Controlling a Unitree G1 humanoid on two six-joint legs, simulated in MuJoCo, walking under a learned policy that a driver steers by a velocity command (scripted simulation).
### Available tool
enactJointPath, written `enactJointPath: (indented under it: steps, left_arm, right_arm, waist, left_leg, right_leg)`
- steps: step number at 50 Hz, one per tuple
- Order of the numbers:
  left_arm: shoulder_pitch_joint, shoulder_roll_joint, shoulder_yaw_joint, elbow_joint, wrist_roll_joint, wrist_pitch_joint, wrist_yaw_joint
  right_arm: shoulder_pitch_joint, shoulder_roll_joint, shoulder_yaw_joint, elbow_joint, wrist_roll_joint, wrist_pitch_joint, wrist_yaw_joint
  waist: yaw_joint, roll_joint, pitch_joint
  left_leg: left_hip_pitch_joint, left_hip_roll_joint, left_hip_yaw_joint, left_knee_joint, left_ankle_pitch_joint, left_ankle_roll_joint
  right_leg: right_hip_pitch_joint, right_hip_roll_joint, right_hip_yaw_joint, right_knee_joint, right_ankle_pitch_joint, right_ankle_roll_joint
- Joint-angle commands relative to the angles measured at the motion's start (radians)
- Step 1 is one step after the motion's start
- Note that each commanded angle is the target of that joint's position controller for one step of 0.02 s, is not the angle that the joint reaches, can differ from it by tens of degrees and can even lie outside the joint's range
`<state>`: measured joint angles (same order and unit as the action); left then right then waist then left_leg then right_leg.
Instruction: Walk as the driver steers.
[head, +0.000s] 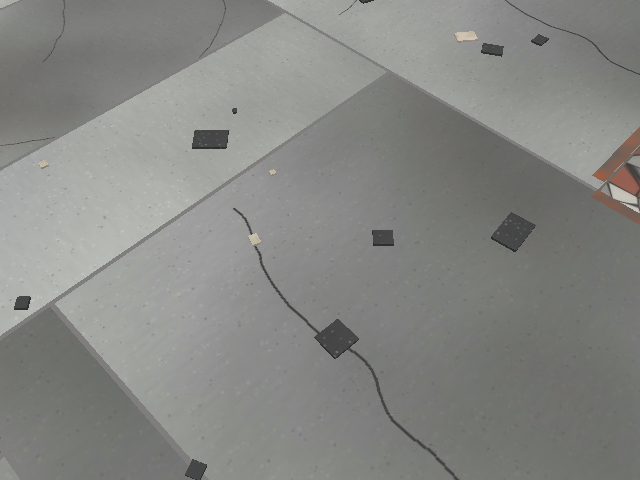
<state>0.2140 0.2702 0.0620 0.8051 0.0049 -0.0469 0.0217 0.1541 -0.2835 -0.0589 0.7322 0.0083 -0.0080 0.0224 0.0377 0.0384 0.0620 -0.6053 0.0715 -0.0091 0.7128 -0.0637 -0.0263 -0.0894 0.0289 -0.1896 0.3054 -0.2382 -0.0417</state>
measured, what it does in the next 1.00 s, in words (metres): steps on the spot, turning left: left foot, then right foot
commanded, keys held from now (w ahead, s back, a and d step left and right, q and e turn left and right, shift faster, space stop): q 0.84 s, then no key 0.16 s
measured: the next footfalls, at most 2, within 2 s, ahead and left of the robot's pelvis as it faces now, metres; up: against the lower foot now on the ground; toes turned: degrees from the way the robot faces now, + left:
left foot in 0.10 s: +0.17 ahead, +0.12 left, +0.00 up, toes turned +5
right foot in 0.52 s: +0.18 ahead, -0.11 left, +0.00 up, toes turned +24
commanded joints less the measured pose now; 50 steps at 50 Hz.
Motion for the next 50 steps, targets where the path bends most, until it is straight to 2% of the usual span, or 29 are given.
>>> enactJointPath:
  steps: [1,3,4,5,6,7,8,9,10,12,14,18,22,25,26,27,28,29,30,32,34,37,40,43,46,47,48,49,50]
  left_arm:
    - [-0.051,0.177,0.047,-0.056,-0.020,0.010,0.012]
    - [-0.068,0.183,0.052,-0.057,-0.034,0.025,0.017]
    - [-0.069,0.172,0.050,-0.056,-0.038,0.031,0.021]
    - [-0.013,0.156,0.045,-0.050,-0.021,0.029,0.019]
    - [0.028,0.085,0.020,-0.083,0.034,0.021,0.008]
    - [0.031,0.096,0.010,-0.093,0.024,0.016,-0.007]
    - [-0.029,0.145,0.023,-0.092,-0.009,0.019,-0.014]
    - [-0.069,0.139,0.023,-0.101,-0.016,0.025,-0.010]
    - [-0.087,0.134,0.025,-0.093,-0.004,0.033,0.001]
    - [-0.084,0.134,0.028,-0.096,0.002,0.050,0.010]
    - [-0.063,0.109,0.022,-0.087,-0.002,0.052,0.012]
    - [-0.081,0.097,0.017,-0.086,-0.003,0.053,0.011]
    - [-0.093,0.109,0.024,-0.095,-0.009,0.042,-0.001]
    - [-0.031,0.112,0.033,-0.078,-0.011,0.026,-0.014]
    - [0.003,0.137,0.044,-0.069,-0.005,0.024,-0.014]
    - [0.027,0.208,0.059,-0.075,0.015,0.029,-0.008]
    - [-0.011,0.266,0.069,-0.080,0.048,0.033,-0.009]
    - [-0.081,0.211,0.056,-0.119,0.051,0.027,-0.003]
    - [-0.141,0.159,0.043,-0.135,0.035,0.026,0.006]
    - [-0.164,0.125,0.031,-0.145,0.005,0.029,0.015]
    - [-0.127,0.124,0.027,-0.140,0.005,0.039,0.023]
    - [-0.046,0.156,0.039,-0.126,0.012,0.053,0.030]
    - [-0.049,0.200,0.057,-0.128,0.005,0.060,0.021]
    - [-0.054,0.221,0.066,-0.123,-0.010,0.060,0.006]
    - [-0.078,0.211,0.059,-0.108,-0.040,0.057,-0.002]
    - [-0.026,0.174,0.047,-0.082,-0.039,0.051,-0.007]
    - [-0.008,0.100,0.021,-0.095,0.009,0.045,-0.016]
    - [-0.056,0.084,0.011,-0.137,0.022,0.041,-0.013]
    - [-0.110,0.156,0.034,-0.134,0.007,0.046,-0.003]
  right_arm:
    - [0.006,-0.081,-0.027,-0.089,-0.004,-0.001,0.020]
    - [0.036,-0.098,-0.039,-0.100,-0.005,0.002,0.027]
    - [0.098,-0.116,-0.052,-0.088,-0.005,-0.002,0.023]
    - [0.174,-0.193,-0.080,-0.079,-0.009,-0.006,0.005]
    - [0.190,-0.302,-0.100,-0.100,-0.018,-0.001,-0.020]
    - [0.185,-0.269,-0.083,-0.129,-0.031,-0.006,-0.016]
    - [0.136,-0.219,-0.073,-0.147,-0.021,-0.010,-0.009]
    - [0.081,-0.185,-0.064,-0.149,-0.005,-0.011,-0.012]
    - [0.042,-0.160,-0.057,-0.152,0.007,-0.005,-0.018]
    - [-0.004,-0.158,-0.054,-0.166,-0.003,0.011,-0.032]
    - [-0.002,-0.170,-0.062,-0.174,-0.014,0.018,-0.042]
    - [-0.003,-0.189,-0.073,-0.181,-0.006,0.030,-0.057]
    - [-0.009,-0.183,-0.073,-0.188,-0.006,0.043,-0.054]
    - [-0.027,-0.177,-0.071,-0.194,0.008,0.055,-0.056]
    - [-0.012,-0.161,-0.066,-0.193,0.013,0.058,-0.059]
    - [0.025,-0.109,-0.053,-0.194,0.007,0.058,-0.057]
    - [0.002,-0.134,-0.064,-0.229,0.014,0.046,-0.055]
    - [0.031,-0.207,-0.087,-0.204,-0.004,0.037,-0.053]
    - [0.060,-0.221,-0.097,-0.174,0.002,0.042,-0.049]
    - [0.097,-0.170,-0.087,-0.140,-0.001,0.063,-0.054]
    - [0.061,-0.133,-0.073,-0.159,0.012,0.068,-0.048]
    - [-0.029,-0.107,-0.056,-0.205,0.017,0.064,-0.042]
    - [-0.045,-0.088,-0.041,-0.226,0.010,0.062,-0.027]
    - [-0.027,-0.105,-0.045,-0.226,0.011,0.067,-0.018]
    - [0.061,-0.098,-0.050,-0.192,0.007,0.069,-0.013]
    - [0.087,-0.126,-0.058,-0.182,0.004,0.068,-0.019]
    - [0.115,-0.207,-0.074,-0.190,0.002,0.065,-0.033]
    - [0.082,-0.248,-0.072,-0.206,-0.028,0.053,-0.033]
    - [0.096,-0.186,-0.058,-0.200,-0.041,0.033,-0.026]
  waist:
    - [-0.029,-0.112,-0.092]
    - [-0.053,-0.113,-0.098]
    - [-0.085,-0.088,-0.127]
    - [-0.106,0.024,-0.185]
    - [-0.059,0.279,-0.248]
    - [-0.077,0.234,-0.434]
    - [-0.100,0.103,-0.391]
    - [-0.078,0.041,-0.300]
    - [-0.061,-0.016,-0.233]
    - [-0.024,0.039,-0.188]
    - [-0.020,0.068,-0.198]
    - [-0.038,0.085,-0.212]
    - [-0.052,0.124,-0.183]
    - [-0.017,0.131,-0.174]
    - [-0.009,0.102,-0.173]
    - [-0.029,-0.077,-0.183]
    - [-0.050,-0.349,-0.109]
    - [-0.060,-0.262,-0.098]
    - [-0.084,-0.195,-0.092]
    - [-0.078,-0.159,-0.078]
    - [-0.052,-0.166,-0.065]
    - [0.011,-0.203,-0.086]
    - [0.022,-0.222,-0.112]
    - [0.016,-0.235,-0.123]
    - [-0.045,-0.206,-0.132]
    - [-0.050,-0.141,-0.147]
    - [-0.030,0.096,-0.201]
    - [-0.040,0.268,-0.198]
    - [-0.100,0.146,-0.217]
  left_leg:
    - [0.097,-0.001,0.014,-0.053,-0.044,0.032]
    - [0.148,-0.034,0.046,-0.115,-0.099,0.066]
    - [0.251,-0.073,0.069,-0.199,-0.029,0.094]
    - [0.426,-0.042,-0.028,-0.264,0.329,0.145]
    - [0.685,0.207,-0.373,-0.214,0.856,0.308]
    - [0.782,0.325,-0.620,-0.275,0.682,0.472]
    - [0.726,0.277,-0.537,-0.308,0.537,0.430]
    - [0.640,0.223,-0.448,-0.317,0.396,0.365]
    - [0.547,0.184,-0.401,-0.341,0.282,0.317]
    - [0.402,0.119,-0.353,-0.380,0.175,0.279]
    - [0.376,0.097,-0.340,-0.386,0.173,0.276]
    - [0.336,0.073,-0.369,-0.393,-0.008,0.257]
    - [0.325,0.061,-0.450,-0.397,-0.165,0.233]
    - [0.305,0.029,-0.474,-0.352,-0.168,0.194]
    - [0.253,-0.012,-0.445,-0.306,-0.222,0.155]
    - [0.129,-0.106,-0.325,-0.096,-0.416,0.095]
    - [-0.029,-0.237,-0.134,0.135,-0.544,0.045]
    - [-0.016,-0.164,-0.175,0.329,-0.505,0.013]
    - [-0.007,-0.158,-0.163,0.405,-0.438,0.001]
    - [-0.038,-0.144,-0.136,0.516,-0.348,-0.036]
    - [-0.049,-0.126,-0.085,0.502,-0.309,-0.059]
    - [-0.073,-0.078,-0.048,0.339,-0.303,-0.085]
    - [0.047,-0.043,-0.001,0.180,-0.342,-0.076]
    - [0.171,-0.057,0.049,0.040,-0.337,-0.048]
    - [0.353,-0.091,0.074,-0.269,-0.145,0.024]
    - [0.492,-0.081,0.028,-0.368,-0.001,0.056]
    - [0.686,0.123,-0.233,-0.362,0.335,0.115]
    - [0.644,0.326,-0.430,-0.333,0.498,0.321]
    - [0.582,0.306,-0.394,-0.353,0.414,0.369]
  right_leg:
    - [0.038,-0.311,0.073,0.024,0.619,-0.132]
    - [0.046,-0.308,0.064,0.140,0.658,-0.104]
    - [0.025,-0.268,0.035,0.266,0.675,-0.070]
    - [-0.066,-0.183,0.005,0.468,0.533,0.000]
    - [-0.396,-0.034,-0.007,0.810,-0.229,0.090]
    - [-0.515,0.050,0.218,1.019,-0.487,0.105]
    - [-0.553,0.000,0.290,1.047,-0.426,0.090]
    - [-0.577,-0.030,0.288,1.000,-0.347,0.080]
    - [-0.571,-0.054,0.284,0.922,-0.291,0.082]
    - [-0.468,-0.046,0.267,0.794,-0.216,0.091]
    - [-0.418,-0.022,0.258,0.685,-0.194,0.107]
    - [-0.348,-0.006,0.272,0.534,-0.118,0.121]
    - [-0.305,0.007,0.280,0.411,-0.112,0.104]
    - [-0.184,0.014,0.254,0.184,-0.020,0.064]
    - [-0.097,-0.038,0.276,0.092,0.030,0.038]
    - [0.001,-0.255,0.466,0.015,0.018,-0.038]
    - [-0.094,-0.412,0.710,-0.062,0.126,-0.187]
    - [-0.133,-0.430,0.687,-0.051,0.168,-0.220]
    - [-0.140,-0.368,0.570,-0.024,0.188,-0.176]
    - [-0.098,-0.292,0.436,0.003,0.210,-0.131]
    - [-0.074,-0.260,0.348,-0.001,0.259,-0.142]
    - [0.058,-0.289,0.323,0.010,0.310,-0.168]
    - [0.050,-0.319,0.276,0.022,0.364,-0.175]
    - [0.013,-0.333,0.247,0.046,0.415,-0.171]
    - [-0.030,-0.314,0.215,0.144,0.406,-0.119]
    - [-0.113,-0.279,0.170,0.215,0.313,-0.053]
    - [-0.308,-0.192,0.078,0.439,-0.027,0.047]
    - [-0.490,-0.084,0.101,0.608,-0.418,0.108]
    - [-0.481,-0.104,0.196,0.750,-0.432,0.119]
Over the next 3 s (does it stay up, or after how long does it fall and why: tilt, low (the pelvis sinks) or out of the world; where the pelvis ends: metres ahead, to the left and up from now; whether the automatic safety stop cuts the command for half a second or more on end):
stays up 0.10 0.05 -0.01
